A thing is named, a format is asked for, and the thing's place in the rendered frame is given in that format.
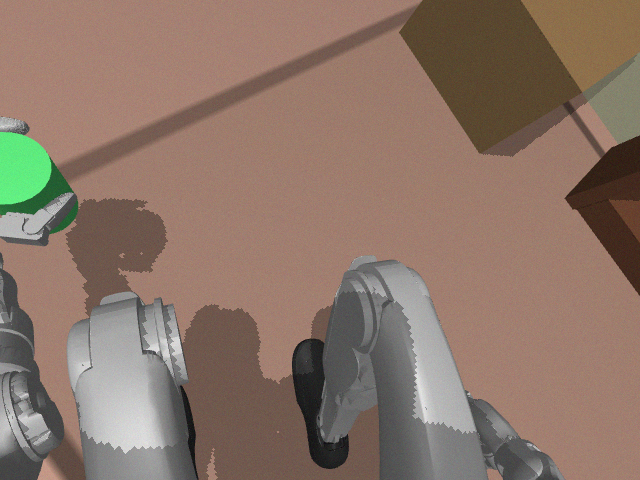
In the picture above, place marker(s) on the left robot hand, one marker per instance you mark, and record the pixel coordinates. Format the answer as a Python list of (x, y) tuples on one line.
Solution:
[(29, 229)]

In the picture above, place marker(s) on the right robot foot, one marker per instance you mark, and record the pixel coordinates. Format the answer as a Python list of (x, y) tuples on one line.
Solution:
[(308, 377)]

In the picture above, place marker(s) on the right robot hand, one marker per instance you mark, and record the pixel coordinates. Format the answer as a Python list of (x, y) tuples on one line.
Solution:
[(492, 428)]

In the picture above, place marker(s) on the bookshelf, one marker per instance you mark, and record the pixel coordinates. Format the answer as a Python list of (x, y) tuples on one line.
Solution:
[(608, 199)]

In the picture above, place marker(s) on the right robot arm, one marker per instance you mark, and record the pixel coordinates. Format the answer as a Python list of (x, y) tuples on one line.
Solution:
[(520, 459)]

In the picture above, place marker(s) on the left robot arm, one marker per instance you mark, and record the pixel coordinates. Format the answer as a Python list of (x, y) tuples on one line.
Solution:
[(30, 423)]

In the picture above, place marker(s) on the left robot foot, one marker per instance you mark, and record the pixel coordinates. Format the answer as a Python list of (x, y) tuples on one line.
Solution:
[(191, 429)]

